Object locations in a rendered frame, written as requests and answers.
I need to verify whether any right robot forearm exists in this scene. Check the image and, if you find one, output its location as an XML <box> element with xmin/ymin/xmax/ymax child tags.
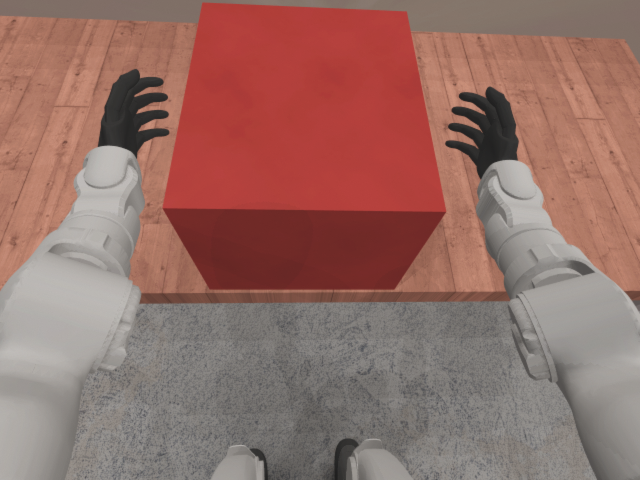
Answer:
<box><xmin>476</xmin><ymin>160</ymin><xmax>640</xmax><ymax>337</ymax></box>

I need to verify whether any robot shin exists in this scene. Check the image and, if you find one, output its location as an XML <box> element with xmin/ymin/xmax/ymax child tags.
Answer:
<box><xmin>225</xmin><ymin>445</ymin><xmax>256</xmax><ymax>458</ymax></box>
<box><xmin>346</xmin><ymin>439</ymin><xmax>383</xmax><ymax>480</ymax></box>

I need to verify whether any table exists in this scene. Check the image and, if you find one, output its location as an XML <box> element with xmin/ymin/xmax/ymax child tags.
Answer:
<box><xmin>0</xmin><ymin>16</ymin><xmax>640</xmax><ymax>311</ymax></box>

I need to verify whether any right robot shin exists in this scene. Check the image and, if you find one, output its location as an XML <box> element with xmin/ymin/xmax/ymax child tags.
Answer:
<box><xmin>346</xmin><ymin>439</ymin><xmax>383</xmax><ymax>480</ymax></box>

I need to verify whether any left robot shin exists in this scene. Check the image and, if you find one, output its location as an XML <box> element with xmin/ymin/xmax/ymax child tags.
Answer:
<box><xmin>225</xmin><ymin>445</ymin><xmax>256</xmax><ymax>458</ymax></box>

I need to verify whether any robot right hand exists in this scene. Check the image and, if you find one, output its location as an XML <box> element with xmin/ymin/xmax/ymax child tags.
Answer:
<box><xmin>445</xmin><ymin>86</ymin><xmax>519</xmax><ymax>179</ymax></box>

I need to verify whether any robot left hand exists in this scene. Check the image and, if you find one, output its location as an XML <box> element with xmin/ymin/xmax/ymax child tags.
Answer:
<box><xmin>98</xmin><ymin>69</ymin><xmax>169</xmax><ymax>159</ymax></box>

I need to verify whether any robot right upper arm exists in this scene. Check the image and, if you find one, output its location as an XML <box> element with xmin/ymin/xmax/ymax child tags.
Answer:
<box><xmin>508</xmin><ymin>272</ymin><xmax>640</xmax><ymax>480</ymax></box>

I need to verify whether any robot left upper arm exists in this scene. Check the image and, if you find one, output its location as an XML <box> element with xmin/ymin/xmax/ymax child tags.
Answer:
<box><xmin>0</xmin><ymin>252</ymin><xmax>141</xmax><ymax>480</ymax></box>

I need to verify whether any carton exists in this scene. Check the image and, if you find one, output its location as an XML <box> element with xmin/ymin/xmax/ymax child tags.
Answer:
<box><xmin>163</xmin><ymin>2</ymin><xmax>446</xmax><ymax>290</ymax></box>

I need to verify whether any left robot forearm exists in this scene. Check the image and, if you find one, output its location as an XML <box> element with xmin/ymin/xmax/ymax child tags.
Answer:
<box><xmin>0</xmin><ymin>146</ymin><xmax>145</xmax><ymax>333</ymax></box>

